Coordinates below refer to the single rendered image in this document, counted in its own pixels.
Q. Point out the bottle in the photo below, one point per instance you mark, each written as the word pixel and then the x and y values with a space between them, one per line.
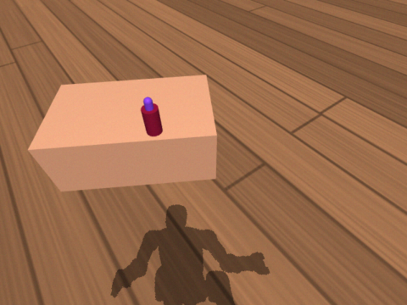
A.
pixel 151 117

